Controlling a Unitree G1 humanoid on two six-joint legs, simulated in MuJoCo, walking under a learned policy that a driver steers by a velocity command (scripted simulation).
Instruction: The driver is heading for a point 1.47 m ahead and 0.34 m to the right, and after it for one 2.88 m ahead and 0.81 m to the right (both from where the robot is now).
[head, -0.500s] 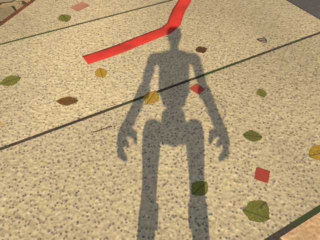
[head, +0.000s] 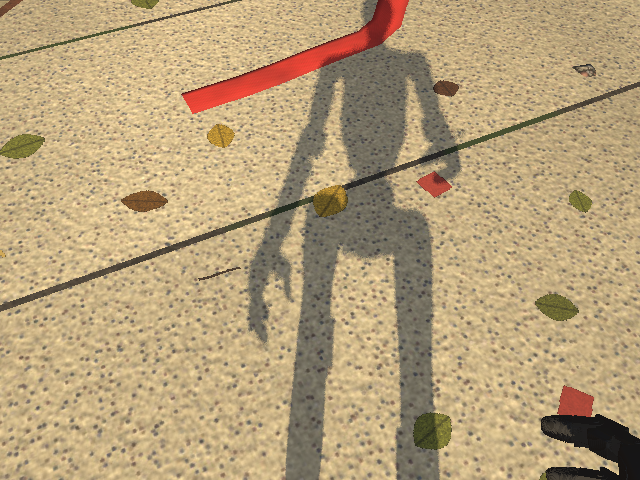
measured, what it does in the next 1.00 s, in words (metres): walks ahead, turning right: right foot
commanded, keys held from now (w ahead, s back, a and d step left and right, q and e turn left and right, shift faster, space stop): w+e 0.68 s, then w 0.32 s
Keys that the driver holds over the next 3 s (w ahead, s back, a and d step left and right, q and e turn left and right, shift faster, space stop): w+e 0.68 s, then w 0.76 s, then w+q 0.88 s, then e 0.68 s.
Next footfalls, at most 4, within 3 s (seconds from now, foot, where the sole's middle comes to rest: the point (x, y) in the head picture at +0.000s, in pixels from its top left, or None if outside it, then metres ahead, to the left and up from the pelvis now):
0.52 right None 0.42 -0.18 -0.75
1.02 left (396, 335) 0.78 -0.09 -0.75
1.56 right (536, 283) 0.95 -0.43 -0.75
2.10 left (453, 181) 1.28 -0.26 -0.75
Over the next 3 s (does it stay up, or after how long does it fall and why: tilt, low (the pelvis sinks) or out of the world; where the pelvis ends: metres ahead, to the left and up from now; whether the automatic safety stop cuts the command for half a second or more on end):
stays up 1.44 -0.33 0.02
